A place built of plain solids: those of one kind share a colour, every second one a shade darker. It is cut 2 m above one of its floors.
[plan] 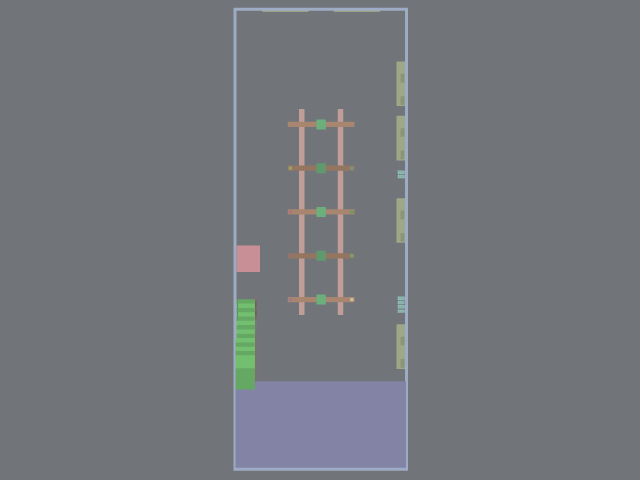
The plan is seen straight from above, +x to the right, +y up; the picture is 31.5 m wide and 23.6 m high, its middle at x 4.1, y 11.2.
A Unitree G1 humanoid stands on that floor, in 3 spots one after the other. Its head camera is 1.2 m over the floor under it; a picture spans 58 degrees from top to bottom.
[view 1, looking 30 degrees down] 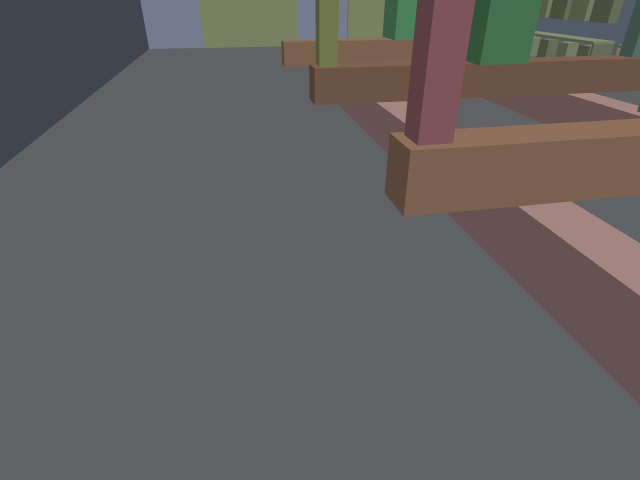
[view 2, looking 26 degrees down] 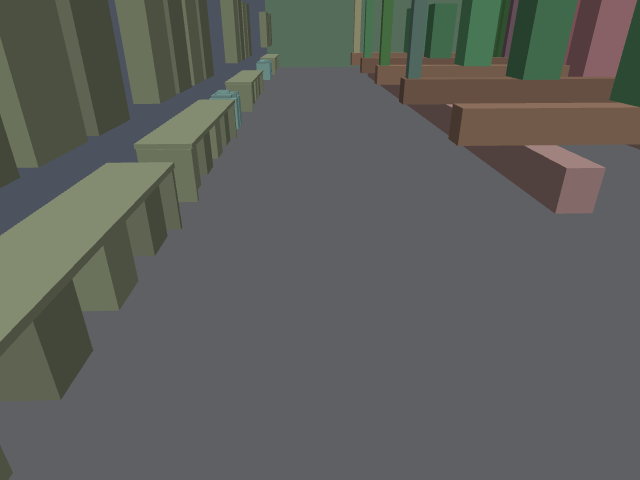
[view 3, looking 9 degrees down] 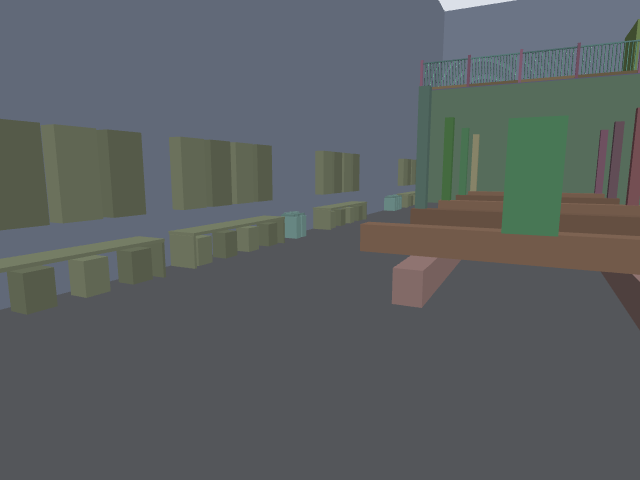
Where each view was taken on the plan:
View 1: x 1.83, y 10.86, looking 79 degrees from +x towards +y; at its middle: ground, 2.40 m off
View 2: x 7.04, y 20.47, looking -92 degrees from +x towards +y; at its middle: ground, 2.74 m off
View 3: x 4.16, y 21.37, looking -64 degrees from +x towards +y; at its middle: ground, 7.67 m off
